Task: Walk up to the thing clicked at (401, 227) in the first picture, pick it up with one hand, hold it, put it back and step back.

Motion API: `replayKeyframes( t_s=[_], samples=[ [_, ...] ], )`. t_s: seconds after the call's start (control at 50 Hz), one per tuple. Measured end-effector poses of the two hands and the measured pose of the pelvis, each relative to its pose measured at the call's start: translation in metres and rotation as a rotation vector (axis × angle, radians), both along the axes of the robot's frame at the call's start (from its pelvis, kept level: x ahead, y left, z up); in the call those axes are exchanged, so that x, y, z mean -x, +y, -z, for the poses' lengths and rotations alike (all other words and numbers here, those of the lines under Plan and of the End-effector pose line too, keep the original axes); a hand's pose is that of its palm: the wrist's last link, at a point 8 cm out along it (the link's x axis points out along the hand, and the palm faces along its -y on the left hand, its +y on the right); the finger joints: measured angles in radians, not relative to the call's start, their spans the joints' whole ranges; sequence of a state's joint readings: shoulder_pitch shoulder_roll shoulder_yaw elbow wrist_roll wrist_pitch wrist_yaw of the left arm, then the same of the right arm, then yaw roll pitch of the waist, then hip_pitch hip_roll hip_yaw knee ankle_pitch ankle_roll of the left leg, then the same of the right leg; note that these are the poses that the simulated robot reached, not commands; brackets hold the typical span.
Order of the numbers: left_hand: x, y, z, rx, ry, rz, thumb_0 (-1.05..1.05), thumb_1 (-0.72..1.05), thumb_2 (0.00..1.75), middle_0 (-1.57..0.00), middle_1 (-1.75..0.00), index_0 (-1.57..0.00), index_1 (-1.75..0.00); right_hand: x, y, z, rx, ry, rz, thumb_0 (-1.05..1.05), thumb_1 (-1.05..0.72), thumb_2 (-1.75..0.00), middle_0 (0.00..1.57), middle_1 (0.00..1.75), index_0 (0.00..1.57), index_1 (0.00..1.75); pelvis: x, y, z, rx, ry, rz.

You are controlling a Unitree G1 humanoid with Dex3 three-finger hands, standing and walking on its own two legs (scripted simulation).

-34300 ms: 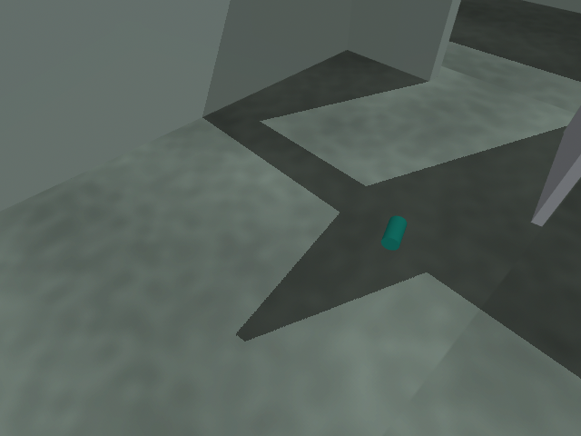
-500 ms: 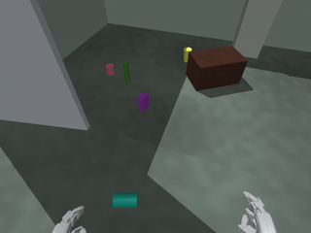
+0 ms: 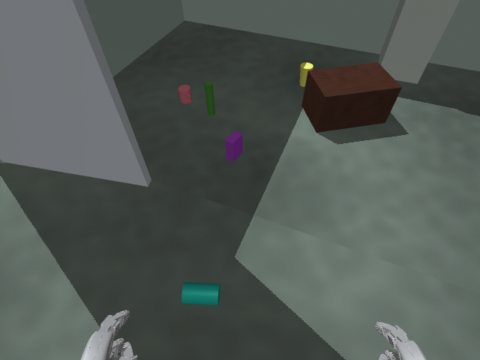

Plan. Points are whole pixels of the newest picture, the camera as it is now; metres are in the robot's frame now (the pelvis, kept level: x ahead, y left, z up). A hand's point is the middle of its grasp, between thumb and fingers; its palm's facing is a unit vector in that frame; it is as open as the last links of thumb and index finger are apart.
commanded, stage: stand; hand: left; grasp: from above
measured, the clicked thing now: (201, 293) +0.47 +0.19 -0.69
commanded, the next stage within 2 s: none
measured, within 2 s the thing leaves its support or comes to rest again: neither
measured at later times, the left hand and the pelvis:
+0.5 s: hand out of the picture +0.04 +0.24 -0.12, palm faces +0.06 -0.95 -0.30, open 7.4 cm; pelvis +0.00 +0.01 +0.04, yaw +0 degrees
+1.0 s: hand out of the picture +0.03 +0.24 -0.11, palm faces +0.04 -0.94 -0.33, open 7.4 cm; pelvis -0.01 +0.00 +0.05, yaw +0 degrees
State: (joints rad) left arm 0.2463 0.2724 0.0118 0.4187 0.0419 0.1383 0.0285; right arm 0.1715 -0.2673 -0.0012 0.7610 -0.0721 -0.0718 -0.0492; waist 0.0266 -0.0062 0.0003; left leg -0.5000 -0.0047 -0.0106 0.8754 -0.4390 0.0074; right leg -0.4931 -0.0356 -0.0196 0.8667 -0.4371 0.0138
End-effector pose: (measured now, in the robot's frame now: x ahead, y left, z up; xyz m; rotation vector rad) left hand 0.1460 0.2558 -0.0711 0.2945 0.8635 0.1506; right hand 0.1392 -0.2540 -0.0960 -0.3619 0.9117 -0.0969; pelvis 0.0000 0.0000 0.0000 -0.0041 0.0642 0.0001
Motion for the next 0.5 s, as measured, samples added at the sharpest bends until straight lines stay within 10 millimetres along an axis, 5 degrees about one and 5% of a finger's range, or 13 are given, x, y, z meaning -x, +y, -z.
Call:
replayKeyframes(
  t_s=[0.14, 0.3, 0.5],
  samples=[
    [0.042, 0.022, 0.014, -0.018, 0.16, -0.08, 0.01, 0.9, 0.9, -0.21, -0.3, -0.2, -0.3, 0.031, -0.018, -0.006, 0.0, 0.123, 0.085, 0.01, -0.9, -0.9, 0.2, 0.3, 0.21, 0.3, -0.002, 0.002, -0.016, -0.004, -0.049, -0.001],
    [0.088, 0.026, 0.019, 0.008, 0.314, -0.144, 0.01, 0.9, 0.9, -0.21, -0.29, -0.2, -0.3, 0.061, -0.017, -0.01, -0.004, 0.233, 0.142, 0.01, -0.9, -0.9, 0.2, 0.3, 0.21, 0.3, -0.005, 0.005, -0.033, 0.0, -0.092, -0.003],
    [0.113, 0.026, 0.015, 0.025, 0.388, -0.174, 0.01, 0.9, 0.9, -0.21, -0.3, -0.2, -0.3, 0.078, -0.008, -0.013, -0.027, 0.284, 0.168, 0.01, -0.9, -0.9, 0.2, 0.3, 0.21, 0.3, 0.0, 0.008, -0.044, -0.003, -0.131, -0.006]
  ],
)
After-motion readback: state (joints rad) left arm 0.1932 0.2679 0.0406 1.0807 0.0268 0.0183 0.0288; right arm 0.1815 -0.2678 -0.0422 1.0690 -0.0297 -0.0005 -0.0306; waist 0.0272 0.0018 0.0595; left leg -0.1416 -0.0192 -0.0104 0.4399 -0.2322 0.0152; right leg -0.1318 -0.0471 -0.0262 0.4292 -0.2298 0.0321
